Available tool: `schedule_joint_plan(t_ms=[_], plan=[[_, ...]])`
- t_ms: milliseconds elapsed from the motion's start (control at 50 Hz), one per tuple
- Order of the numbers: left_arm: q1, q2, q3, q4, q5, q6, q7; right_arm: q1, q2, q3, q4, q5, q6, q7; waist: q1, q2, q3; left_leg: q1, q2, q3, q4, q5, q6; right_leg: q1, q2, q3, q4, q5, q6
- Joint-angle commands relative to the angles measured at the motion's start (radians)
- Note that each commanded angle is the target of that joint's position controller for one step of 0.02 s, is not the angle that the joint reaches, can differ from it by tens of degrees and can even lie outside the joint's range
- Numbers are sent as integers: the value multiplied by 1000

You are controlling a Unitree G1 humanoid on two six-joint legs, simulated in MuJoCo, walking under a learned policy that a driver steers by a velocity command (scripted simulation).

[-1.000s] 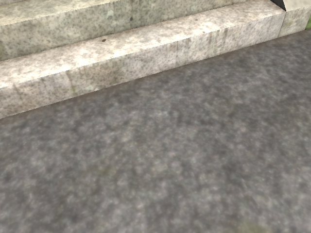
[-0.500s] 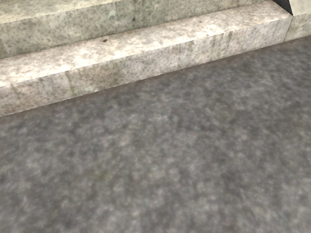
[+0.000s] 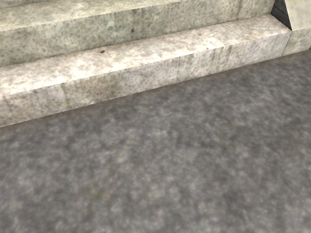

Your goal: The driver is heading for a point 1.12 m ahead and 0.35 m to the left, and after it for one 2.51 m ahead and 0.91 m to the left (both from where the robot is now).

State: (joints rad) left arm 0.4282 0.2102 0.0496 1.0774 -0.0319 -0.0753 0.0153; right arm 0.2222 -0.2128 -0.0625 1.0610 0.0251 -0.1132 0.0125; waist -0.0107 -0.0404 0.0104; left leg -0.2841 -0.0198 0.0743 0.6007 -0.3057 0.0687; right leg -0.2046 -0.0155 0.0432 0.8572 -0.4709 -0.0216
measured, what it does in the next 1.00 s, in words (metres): walks ahead, turning left: right foot, then left foot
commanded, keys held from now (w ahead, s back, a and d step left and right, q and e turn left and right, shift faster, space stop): w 0.14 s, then no key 0.14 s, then q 0.42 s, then w+q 0.30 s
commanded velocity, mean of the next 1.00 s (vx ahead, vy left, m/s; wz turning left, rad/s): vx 0.22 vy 0.00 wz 0.30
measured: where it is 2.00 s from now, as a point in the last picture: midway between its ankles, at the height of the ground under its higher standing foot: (116, 218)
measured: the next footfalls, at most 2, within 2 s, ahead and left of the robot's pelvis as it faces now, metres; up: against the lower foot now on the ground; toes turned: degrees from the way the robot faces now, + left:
right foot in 0.40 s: +0.36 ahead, -0.11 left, +0.00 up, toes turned +1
left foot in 0.86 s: +0.22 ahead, +0.11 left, +0.00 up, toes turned +21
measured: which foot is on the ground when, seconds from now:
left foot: down 0.00-0.42, up 0.44-0.84, down 0.86-1.00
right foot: up 0.00-0.38, down 0.40-0.86, up 0.88-1.00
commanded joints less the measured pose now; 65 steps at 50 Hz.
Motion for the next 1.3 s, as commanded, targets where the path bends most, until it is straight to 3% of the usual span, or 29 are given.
schedule_joint_plan(t_ms=[20,40,80,140,220,300,340,380,400,420,440,460,480,500,560,620,700,780,840,860,880,900,920,940,980,1020,1100,1240,1300], plan=[[-141,70,5,-141,-24,-55,-11,216,-101,-4,24,-15,-16,4,-68,152,53,400,384,-650,-418,-112,205,-641,-29,69,464,74,-67],[-143,77,10,-136,-16,-57,-10,148,-86,7,2,-16,-18,11,-37,92,65,343,336,-520,-431,-38,167,-615,-73,51,424,176,-78],[-148,98,30,-133,2,-47,-9,132,-57,24,-6,-22,-8,17,-8,84,66,278,251,-335,-448,158,114,-539,-114,17,325,277,-73],[-193,59,28,-151,6,-23,-15,213,-79,28,15,-27,4,1,-7,99,72,264,221,-232,-461,361,114,-552,-118,-30,246,332,-36],[-383,28,8,-231,14,-21,-14,195,-113,33,-9,-41,24,-26,-24,97,111,163,174,-108,-441,689,83,-471,-67,-87,-71,458,3],[-477,43,-1,-261,9,-14,-29,259,-126,29,12,-24,33,-33,-45,136,82,186,182,-97,-381,740,72,-331,-11,-100,-244,537,-7],[-454,83,8,-266,16,-18,-31,228,-128,25,7,-19,39,-35,-5,151,58,255,206,-137,-306,803,64,-297,2,-62,-300,506,-35],[-314,149,34,-227,31,-30,-24,160,-147,14,-22,-14,47,-37,78,156,-26,301,186,-160,-147,898,37,-137,40,-66,-392,537,-71],[-214,202,52,-202,40,-36,-17,153,-141,15,-42,-18,46,-33,117,117,-108,241,129,-144,11,814,2,54,-4,-45,-418,770,-96],[-105,272,60,-194,71,-33,-4,169,-89,32,-85,-39,40,-28,115,-27,-273,-11,39,-120,308,352,-36,400,-222,135,-298,1231,-171],[-104,265,48,-209,76,-19,-9,322,9,58,-67,-18,39,-26,57,-255,-480,-231,-95,-138,643,-439,-72,615,-483,428,-329,1388,-348],[-151,195,33,-247,58,-4,-9,313,-115,22,-50,-3,47,-24,71,-111,-481,-225,-40,-240,746,-409,-77,470,-433,419,-404,1098,-325],[-268,166,23,-271,39,4,-3,213,-137,6,-88,14,64,-30,41,-70,-303,-306,7,-172,752,-329,-88,306,-389,293,-461,838,-276],[-339,133,11,-276,29,9,2,167,-120,1,-99,8,85,-41,15,-11,-187,-302,51,-140,715,-263,-104,138,-331,209,-528,630,-237],[-406,128,11,-259,63,14,3,199,-77,-15,-124,-8,144,-64,-44,-78,-63,-150,75,-90,641,-157,-115,-191,-250,39,-644,377,-205],[-388,158,21,-246,63,11,21,159,-83,-25,-173,-13,154,-69,-37,-75,-76,-179,95,-82,527,-109,-109,-165,-281,3,-666,369,-242],[-402,206,37,-250,47,29,47,59,-106,-30,-240,-16,159,-51,-22,-66,-107,-157,116,-66,363,-50,-97,-108,-318,-30,-678,308,-237],[-401,255,58,-253,3,38,35,74,-138,-45,-246,-11,154,-25,-40,-92,-121,-26,85,5,187,-68,-36,-118,-334,-45,-719,-8,-174],[-428,214,49,-261,-10,48,27,211,-135,-58,-179,-11,151,-17,-101,-24,-83,158,22,72,-66,-55,41,-189,-268,-121,-588,-163,-91],[-437,162,38,-264,-1,53,18,290,-150,-67,-143,-5,145,-22,-122,103,-39,227,72,-56,-204,-172,96,-292,-192,-203,-346,-182,-41],[-455,70,17,-279,17,50,-6,319,-195,-67,-154,-8,130,-29,-93,315,18,301,292,-429,-284,-287,181,-577,-91,-245,71,-170,13],[-517,105,27,-339,3,24,-16,265,-273,-71,-209,-29,89,-15,-75,310,51,246,396,-808,-489,-594,297,-768,-4,-49,143,-88,1],[-556,190,45,-347,-15,0,-20,168,-260,-68,-241,-38,54,-16,-46,213,104,232,389,-762,-542,-524,259,-799,-36,18,168,60,-22],[-521,224,57,-329,-4,-14,-19,109,-238,-59,-254,-26,37,-22,-6,195,101,245,362,-662,-515,-367,203,-788,-54,26,131,187,-26],[-490,204,60,-287,35,-24,-11,113,-189,-45,-253,-8,35,-27,4,137,47,246,285,-489,-478,-148,136,-681,-64,20,54,322,-1],[-507,164,56,-282,29,-28,-20,194,-149,-33,-236,-14,30,-32,-12,132,12,284,248,-414,-465,8,119,-638,-40,6,3,428,9],[-568,132,50,-303,20,-32,-27,279,-158,-34,-224,-17,30,-45,-43,161,19,298,218,-361,-450,138,104,-595,-10,3,-139,534,24],[-716,117,26,-381,11,-58,-59,346,-168,-44,-213,-2,48,-53,-104,196,92,319,226,-391,-379,238,116,-550,13,-19,-321,489,39],[-657,140,28,-379,7,-70,-70,308,-178,-49,-221,1,60,-59,-68,229,83,296,244,-398,-338,320,96,-400,21,-35,-371,467,20]])
Keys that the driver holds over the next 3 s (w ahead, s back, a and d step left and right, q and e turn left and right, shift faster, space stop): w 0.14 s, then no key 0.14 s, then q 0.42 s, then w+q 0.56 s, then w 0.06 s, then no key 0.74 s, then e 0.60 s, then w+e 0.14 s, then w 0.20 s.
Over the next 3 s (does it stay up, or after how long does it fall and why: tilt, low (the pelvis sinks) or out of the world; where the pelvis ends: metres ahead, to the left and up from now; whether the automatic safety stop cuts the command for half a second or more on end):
stays up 0.65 0.13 0.02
